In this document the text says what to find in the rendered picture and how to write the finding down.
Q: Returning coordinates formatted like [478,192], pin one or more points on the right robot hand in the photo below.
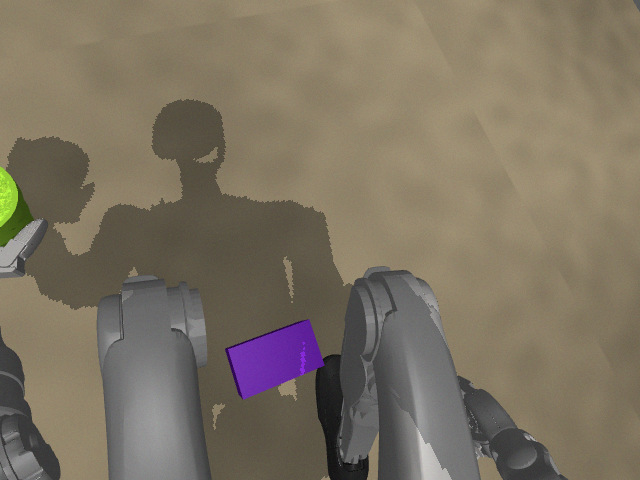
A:
[485,415]

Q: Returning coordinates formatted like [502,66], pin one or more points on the left robot hand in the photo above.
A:
[20,248]

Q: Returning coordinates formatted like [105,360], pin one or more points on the right robot arm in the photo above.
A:
[518,456]

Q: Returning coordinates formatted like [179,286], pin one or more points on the right robot foot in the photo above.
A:
[329,400]

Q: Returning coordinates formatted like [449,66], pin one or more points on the left robot arm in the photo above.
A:
[24,455]

